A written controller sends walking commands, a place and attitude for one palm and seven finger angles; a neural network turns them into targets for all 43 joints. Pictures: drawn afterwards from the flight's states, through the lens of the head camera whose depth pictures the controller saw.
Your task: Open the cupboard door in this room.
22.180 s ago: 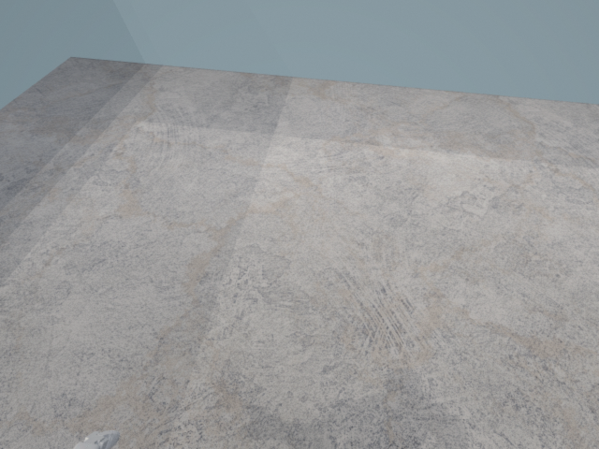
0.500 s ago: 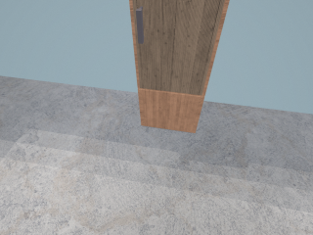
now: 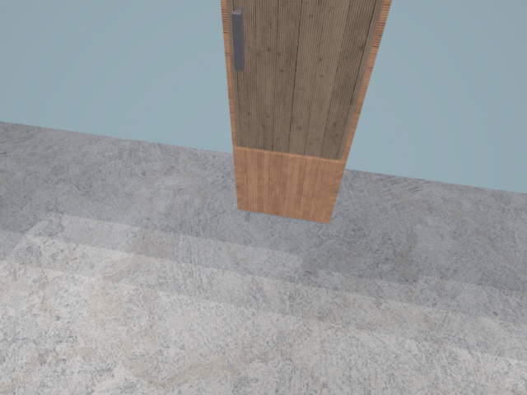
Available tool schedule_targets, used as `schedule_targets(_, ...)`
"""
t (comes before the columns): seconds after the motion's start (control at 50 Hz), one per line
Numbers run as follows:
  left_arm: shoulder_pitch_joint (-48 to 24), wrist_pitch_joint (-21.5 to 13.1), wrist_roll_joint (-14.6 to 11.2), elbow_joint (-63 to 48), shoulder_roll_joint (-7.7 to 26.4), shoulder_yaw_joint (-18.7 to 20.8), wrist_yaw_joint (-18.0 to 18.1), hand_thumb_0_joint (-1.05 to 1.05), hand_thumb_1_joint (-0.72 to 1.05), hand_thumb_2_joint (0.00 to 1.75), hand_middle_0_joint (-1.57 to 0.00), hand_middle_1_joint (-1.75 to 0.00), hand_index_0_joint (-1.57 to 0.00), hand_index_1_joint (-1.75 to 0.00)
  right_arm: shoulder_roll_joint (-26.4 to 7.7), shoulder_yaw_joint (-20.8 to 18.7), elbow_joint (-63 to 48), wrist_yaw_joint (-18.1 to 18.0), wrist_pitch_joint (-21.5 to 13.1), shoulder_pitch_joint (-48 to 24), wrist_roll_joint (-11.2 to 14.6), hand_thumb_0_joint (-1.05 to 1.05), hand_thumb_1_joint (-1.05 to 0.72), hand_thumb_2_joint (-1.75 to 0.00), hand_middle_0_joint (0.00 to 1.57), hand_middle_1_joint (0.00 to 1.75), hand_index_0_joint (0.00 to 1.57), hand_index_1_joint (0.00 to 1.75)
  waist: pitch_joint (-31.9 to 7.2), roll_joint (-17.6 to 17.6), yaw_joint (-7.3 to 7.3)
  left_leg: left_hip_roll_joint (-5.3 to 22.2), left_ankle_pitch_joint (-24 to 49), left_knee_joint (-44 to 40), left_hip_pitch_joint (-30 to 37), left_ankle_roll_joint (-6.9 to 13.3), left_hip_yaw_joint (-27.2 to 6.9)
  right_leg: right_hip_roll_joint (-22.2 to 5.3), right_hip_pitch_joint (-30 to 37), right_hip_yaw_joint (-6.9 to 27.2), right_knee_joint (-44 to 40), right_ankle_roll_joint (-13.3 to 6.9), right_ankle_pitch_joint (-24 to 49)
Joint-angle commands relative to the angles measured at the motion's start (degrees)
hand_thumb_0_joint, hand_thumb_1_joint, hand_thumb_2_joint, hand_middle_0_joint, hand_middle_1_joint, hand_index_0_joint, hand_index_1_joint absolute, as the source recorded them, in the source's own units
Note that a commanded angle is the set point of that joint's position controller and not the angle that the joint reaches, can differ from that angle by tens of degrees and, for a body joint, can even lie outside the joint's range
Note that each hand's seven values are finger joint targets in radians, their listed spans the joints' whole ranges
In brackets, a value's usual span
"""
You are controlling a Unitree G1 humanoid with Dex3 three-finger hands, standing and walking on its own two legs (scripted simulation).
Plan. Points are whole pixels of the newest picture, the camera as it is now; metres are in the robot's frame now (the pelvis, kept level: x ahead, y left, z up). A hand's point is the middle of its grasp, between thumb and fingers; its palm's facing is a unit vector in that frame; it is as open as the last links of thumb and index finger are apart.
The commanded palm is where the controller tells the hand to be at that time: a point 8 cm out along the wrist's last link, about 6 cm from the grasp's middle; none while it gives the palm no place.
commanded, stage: look at it before walking up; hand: left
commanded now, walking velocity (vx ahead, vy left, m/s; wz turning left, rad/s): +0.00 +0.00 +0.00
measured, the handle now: (240, 39) +0.99 +0.13 +0.08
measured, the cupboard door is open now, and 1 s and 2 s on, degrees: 0 0 0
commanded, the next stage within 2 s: turn to face it in 0.26 s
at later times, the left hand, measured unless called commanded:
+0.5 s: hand out of the picture +0.00 +0.18 -0.18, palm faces +0.01 -0.98 -0.20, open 7.4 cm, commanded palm none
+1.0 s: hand out of the picture +0.03 +0.18 -0.18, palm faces -0.01 -0.98 -0.21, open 7.4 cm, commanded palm none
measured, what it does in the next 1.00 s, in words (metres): stands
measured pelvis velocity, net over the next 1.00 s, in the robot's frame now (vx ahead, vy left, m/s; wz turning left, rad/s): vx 0.04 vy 0.01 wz -0.08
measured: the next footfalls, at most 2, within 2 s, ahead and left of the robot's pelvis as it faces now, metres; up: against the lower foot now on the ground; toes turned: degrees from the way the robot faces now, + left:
left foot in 1.24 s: +0.26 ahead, +0.15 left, +0.00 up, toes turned +2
right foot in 1.66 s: +0.38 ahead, -0.12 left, +0.00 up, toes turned -16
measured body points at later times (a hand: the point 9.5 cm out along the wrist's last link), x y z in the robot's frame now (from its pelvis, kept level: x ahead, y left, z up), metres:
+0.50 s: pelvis +0.00 +0.01 +0.00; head +0.02 +0.01 +0.45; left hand +0.01 +0.24 -0.16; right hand +0.01 -0.21 -0.16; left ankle -0.01 +0.14 -0.74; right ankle -0.05 -0.10 -0.74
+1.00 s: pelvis +0.04 +0.01 -0.02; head +0.06 -0.01 +0.43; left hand +0.03 +0.23 -0.16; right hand +0.00 -0.21 -0.18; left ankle +0.00 +0.13 -0.71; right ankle -0.05 -0.09 -0.74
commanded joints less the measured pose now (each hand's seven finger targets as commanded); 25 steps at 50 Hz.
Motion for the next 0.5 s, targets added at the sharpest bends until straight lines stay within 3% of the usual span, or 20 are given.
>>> schedule_targets(0.0, 4.6, -0.57, -0.27, -1.19, 6.06, 1.02, 0.23, 0.0, 0.9, 0.9, -0.2, -0.3, -0.2, -0.3, -4.62, -0.55, -0.99, 0.06, -0.36, 3.96, 0.3, 0.0, -0.9, -0.9, 0.2, 0.3, 0.2, 0.3, 2.3, -0.78, 0.13, 3.52, 10.32, -2.19, 1.68, 2.16, -4.21, -6.28, -4.83, 5.56, -5.23, -0.3, 15.6)
schedule_targets(0.34, 2.89, -0.73, -0.25, -2.22, 8.44, 1.46, 0.07, 0.0, 0.9, 0.9, -0.2, -0.3, -0.2, -0.3, -6.57, -0.91, -1.34, 0.03, -0.9, 2.94, 0.31, 0.0, -0.9, -0.9, 0.2, 0.3, 0.2, 0.3, 0.81, -0.44, 0.27, 3.8, 13.42, -2.3, 2.71, 2.68, -4.45, -6.66, -2.98, 5.26, -4.82, -0.38, 18.26)
schedule_targets(0.48, 1.92, 0.43, -0.14, -2.76, 8.03, 1.95, -0.05, 0.0, 0.9, 0.9, -0.2, -0.3, -0.2, -0.3, -5.88, -1.3, -1.78, -0.21, -0.1, 2.83, 0.13, 0.0, -0.9, -0.9, 0.2, 0.3, 0.2, 0.3, 1.31, -0.13, -0.06, 4.43, 13.15, 0.37, 2.57, 2.13, -2.46, -6.24, -5.61, 6.97, -2.1, -0.49, 20.18)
